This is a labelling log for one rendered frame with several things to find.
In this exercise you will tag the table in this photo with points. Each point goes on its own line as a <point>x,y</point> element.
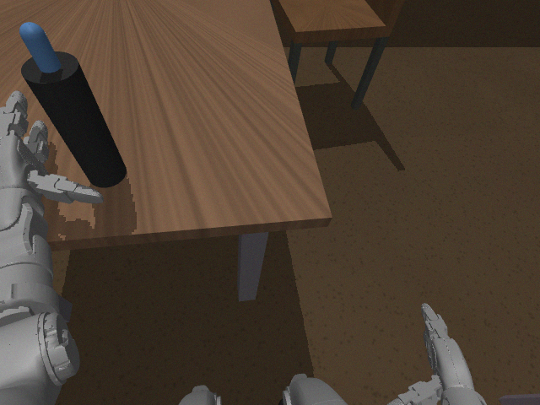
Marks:
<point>201,104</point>

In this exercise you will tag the bottle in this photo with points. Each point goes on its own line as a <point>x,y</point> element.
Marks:
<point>59,84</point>

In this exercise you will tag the right robot arm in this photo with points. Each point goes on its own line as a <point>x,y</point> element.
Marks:
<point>461,396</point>

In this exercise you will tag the chair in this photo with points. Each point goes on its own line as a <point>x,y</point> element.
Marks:
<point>337,20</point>

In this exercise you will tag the left robot arm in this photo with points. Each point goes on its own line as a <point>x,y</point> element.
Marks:
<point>37,351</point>

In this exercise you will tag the right robot hand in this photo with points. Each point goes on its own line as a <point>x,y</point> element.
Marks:
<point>446,360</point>

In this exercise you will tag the left robot hand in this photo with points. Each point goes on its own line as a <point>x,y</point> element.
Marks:
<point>21,162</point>

